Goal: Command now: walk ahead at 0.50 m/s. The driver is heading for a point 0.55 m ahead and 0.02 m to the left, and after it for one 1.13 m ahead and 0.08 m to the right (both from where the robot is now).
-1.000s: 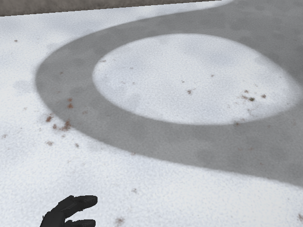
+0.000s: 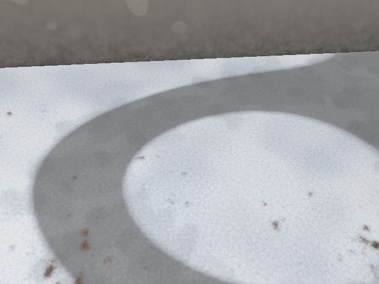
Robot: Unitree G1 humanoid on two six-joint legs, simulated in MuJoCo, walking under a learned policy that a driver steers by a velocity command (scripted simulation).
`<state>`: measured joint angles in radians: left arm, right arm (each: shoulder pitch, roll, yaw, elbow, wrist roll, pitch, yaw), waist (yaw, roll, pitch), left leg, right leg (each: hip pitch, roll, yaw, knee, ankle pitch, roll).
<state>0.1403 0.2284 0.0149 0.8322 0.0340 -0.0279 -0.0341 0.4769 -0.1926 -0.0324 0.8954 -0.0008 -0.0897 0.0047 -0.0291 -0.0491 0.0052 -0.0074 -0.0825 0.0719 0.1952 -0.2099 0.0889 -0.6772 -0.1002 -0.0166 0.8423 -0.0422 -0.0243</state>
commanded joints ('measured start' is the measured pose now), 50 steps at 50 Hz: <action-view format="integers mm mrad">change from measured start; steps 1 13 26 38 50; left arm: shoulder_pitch -129 190 279 322 133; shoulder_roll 35 178 111 91 42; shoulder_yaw -3 68 45 33 43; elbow -78 38 130 129 86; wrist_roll -6 -20 -22 -24 -13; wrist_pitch -16 -32 -74 -53 7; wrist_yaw -2 25 25 54 4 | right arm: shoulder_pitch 38 -20 -357 12 -94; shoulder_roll -146 -155 -74 -216 -120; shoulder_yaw -31 -35 -8 -73 -34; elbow -20 -24 -100 -17 35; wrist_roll -2 -7 -21 -64 -12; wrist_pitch -14 2 46 16 -23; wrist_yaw -6 -16 26 6 -12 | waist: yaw -7 77 50 -116 40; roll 118 -49 -8 118 100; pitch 87 -130 86 -193 62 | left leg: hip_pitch -31 -621 -629 125 -103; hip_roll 246 67 193 214 269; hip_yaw -96 -150 -40 -240 -69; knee -74 1154 579 273 -67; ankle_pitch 394 -201 193 -81 367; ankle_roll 96 4 -70 183 22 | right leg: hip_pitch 13 801 571 440 28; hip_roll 21 -253 -72 -64 12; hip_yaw -40 541 61 -171 57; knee -142 -570 -757 140 230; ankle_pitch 89 -280 57 352 -66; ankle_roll -4 -295 -185 -62 -30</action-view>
